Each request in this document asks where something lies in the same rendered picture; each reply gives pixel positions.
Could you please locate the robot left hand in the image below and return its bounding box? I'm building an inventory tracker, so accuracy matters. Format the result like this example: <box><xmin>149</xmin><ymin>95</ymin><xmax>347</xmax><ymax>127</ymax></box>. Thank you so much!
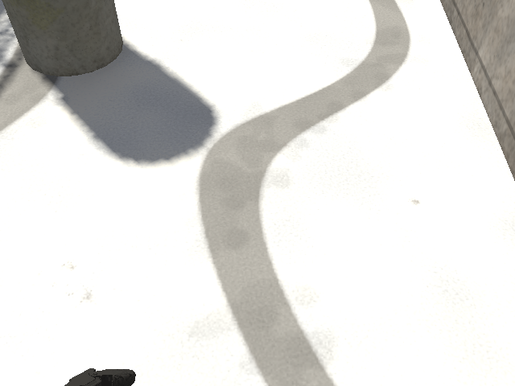
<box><xmin>64</xmin><ymin>368</ymin><xmax>136</xmax><ymax>386</ymax></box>

